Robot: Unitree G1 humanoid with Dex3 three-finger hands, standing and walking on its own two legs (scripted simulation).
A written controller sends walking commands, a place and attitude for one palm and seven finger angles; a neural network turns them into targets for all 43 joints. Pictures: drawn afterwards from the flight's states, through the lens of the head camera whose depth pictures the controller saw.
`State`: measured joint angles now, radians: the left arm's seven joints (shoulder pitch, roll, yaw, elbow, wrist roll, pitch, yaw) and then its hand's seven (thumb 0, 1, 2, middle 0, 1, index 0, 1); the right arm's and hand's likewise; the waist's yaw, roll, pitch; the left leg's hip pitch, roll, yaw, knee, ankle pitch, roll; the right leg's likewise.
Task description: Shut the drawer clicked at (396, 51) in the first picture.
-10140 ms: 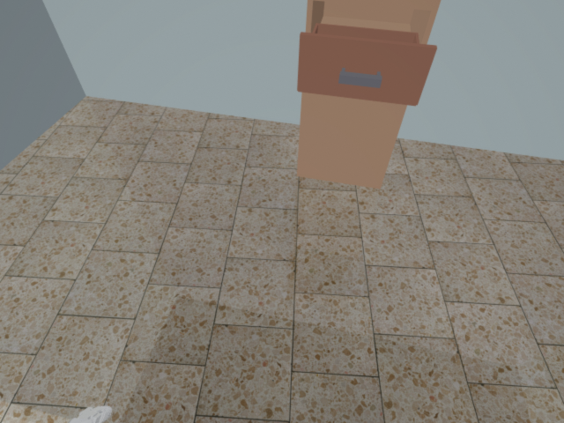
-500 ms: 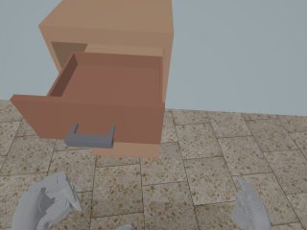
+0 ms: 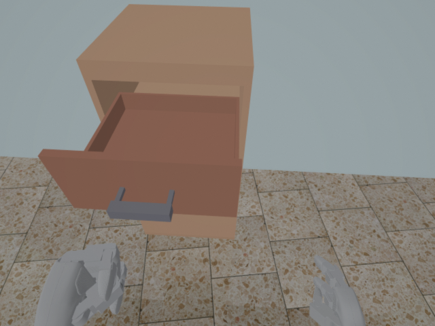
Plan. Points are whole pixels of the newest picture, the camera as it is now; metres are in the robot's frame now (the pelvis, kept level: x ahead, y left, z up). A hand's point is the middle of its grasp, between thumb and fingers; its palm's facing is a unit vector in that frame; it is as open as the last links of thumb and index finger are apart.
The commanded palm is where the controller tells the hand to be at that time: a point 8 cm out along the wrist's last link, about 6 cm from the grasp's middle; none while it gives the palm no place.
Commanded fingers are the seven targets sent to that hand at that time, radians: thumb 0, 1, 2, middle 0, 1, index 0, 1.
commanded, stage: raise the hand and make a fist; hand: left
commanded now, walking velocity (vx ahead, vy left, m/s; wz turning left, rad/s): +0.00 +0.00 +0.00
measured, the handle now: (143, 202) +0.35 +0.19 +0.02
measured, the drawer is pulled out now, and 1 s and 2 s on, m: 0.28 0.28 0.28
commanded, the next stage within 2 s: bring the fist close to the handle in 0.30 s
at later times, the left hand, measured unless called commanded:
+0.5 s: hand (127, 289) +0.15 +0.14 +0.11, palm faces +0.09 -0.99 -0.10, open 3.3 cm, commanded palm +0.11 +0.20 +0.11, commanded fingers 0.00 0.90 0.90 -1.40 -1.60 -1.40 -1.60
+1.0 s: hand (137, 270) +0.19 +0.15 +0.06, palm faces +0.05 -1.00 -0.06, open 3.3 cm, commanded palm +0.17 +0.21 +0.06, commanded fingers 0.00 0.90 0.90 -1.40 -1.60 -1.40 -1.60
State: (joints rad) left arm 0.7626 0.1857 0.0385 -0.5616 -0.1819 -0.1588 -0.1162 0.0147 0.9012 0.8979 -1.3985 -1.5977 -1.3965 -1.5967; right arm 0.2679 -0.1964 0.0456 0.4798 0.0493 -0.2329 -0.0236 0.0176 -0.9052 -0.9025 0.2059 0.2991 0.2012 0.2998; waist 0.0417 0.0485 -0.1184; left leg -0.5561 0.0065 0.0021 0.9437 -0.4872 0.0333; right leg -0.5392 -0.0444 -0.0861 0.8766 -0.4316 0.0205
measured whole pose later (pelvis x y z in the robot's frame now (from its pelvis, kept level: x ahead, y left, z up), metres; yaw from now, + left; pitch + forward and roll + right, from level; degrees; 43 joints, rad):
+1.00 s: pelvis +0.00 -0.03 +0.00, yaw +0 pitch +9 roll -1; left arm 0.52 0.19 0.16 -0.13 -0.25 -0.34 -0.22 0.02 0.90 0.90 -1.40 -1.60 -1.40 -1.60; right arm 0.24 -0.23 -0.01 0.58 0.03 -0.25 -0.05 0.02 -0.91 -0.90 0.20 0.30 0.20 0.30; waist 0.00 0.03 -0.09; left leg -0.63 0.03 -0.01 0.94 -0.47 -0.01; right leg -0.63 -0.03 -0.10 0.91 -0.44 -0.02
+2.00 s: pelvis -0.01 -0.02 -0.04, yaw +0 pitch +15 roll -2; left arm 0.39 0.20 0.10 -0.07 -0.20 -0.39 -0.12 0.02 0.90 0.90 -1.40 -1.60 -1.40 -1.60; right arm 0.23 -0.23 0.01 0.49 0.02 -0.13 -0.03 0.02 -0.91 -0.90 0.20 0.30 0.20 0.30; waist -0.01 0.03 -0.14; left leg -0.87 0.02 -0.02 1.14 -0.54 0.00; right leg -0.86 -0.03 -0.10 1.09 -0.50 -0.01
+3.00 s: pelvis -0.02 -0.02 -0.02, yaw -1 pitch +16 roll -1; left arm -0.24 0.27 0.25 0.51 -0.20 -0.38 -0.17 0.00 0.85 0.88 -1.40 -1.60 -1.40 -1.60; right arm 0.26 -0.25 0.02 0.59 0.02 -0.07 -0.03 0.01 -0.91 -0.90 0.20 0.30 0.20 0.30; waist -0.05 0.02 -0.11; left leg -0.85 0.03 0.01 1.06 -0.49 0.00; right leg -0.86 -0.02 -0.07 1.02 -0.45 -0.01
